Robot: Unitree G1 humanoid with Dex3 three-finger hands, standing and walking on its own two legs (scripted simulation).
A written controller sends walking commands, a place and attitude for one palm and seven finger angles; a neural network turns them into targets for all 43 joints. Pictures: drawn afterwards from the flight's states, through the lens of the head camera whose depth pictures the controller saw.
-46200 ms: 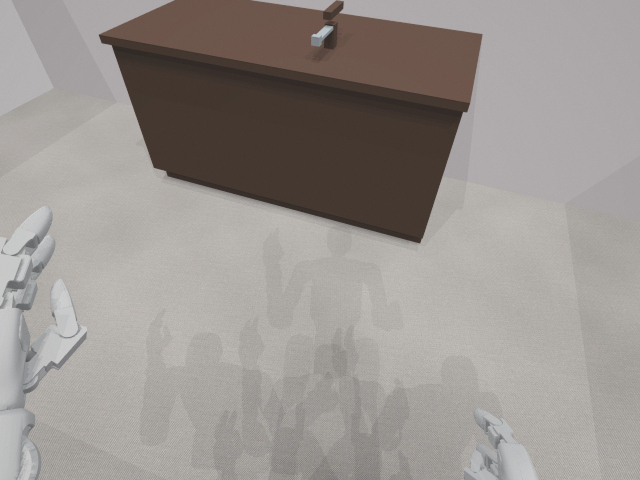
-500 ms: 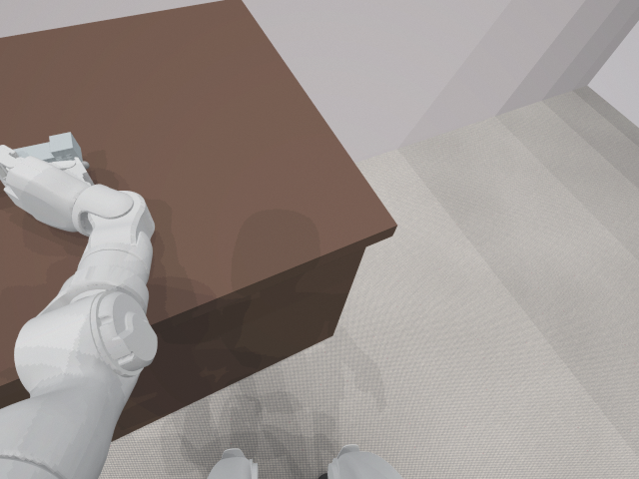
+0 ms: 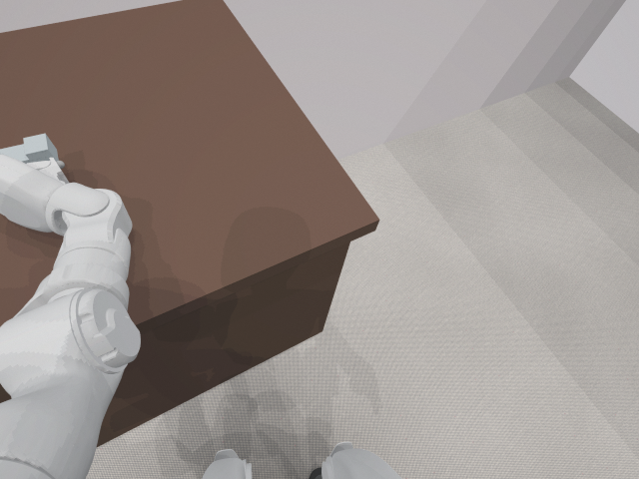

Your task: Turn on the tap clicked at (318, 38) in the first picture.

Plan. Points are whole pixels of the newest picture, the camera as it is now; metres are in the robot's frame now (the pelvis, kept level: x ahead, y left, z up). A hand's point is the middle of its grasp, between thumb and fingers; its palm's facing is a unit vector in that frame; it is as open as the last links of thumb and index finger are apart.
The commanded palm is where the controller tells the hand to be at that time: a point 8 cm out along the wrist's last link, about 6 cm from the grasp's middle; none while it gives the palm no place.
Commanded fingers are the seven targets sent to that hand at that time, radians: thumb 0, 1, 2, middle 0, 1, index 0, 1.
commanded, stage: lift the hand up off the lever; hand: left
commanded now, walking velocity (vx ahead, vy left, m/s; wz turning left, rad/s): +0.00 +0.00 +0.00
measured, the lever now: (41, 151) +0.53 +0.28 +0.07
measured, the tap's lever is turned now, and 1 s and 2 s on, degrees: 86 86 69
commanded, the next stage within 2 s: draw the hand back beside the body in 1.98 s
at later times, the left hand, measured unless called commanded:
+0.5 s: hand (44, 161) +0.50 +0.27 +0.09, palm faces +0.86 -0.49 -0.11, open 8.0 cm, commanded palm +0.45 +0.28 +0.10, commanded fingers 0.00 0.90 0.90 -0.15 -0.15 -0.15 -0.15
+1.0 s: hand (38, 161) +0.50 +0.27 +0.09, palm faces +0.86 -0.50 -0.11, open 8.1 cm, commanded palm +0.45 +0.28 +0.12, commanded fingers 0.00 0.90 0.90 -0.15 -0.15 -0.15 -0.15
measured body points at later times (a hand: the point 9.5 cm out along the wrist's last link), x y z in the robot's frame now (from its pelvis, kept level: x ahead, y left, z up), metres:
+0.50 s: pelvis +0.02 +0.00 +0.01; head +0.10 +0.02 +0.45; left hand +0.45 +0.29 +0.09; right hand +0.01 -0.25 -0.12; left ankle +0.02 +0.14 -0.68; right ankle +0.00 -0.07 -0.68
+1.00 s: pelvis +0.02 +0.01 +0.02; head +0.10 +0.02 +0.46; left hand +0.45 +0.29 +0.10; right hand +0.02 -0.24 -0.11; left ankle +0.02 +0.14 -0.68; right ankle +0.00 -0.07 -0.68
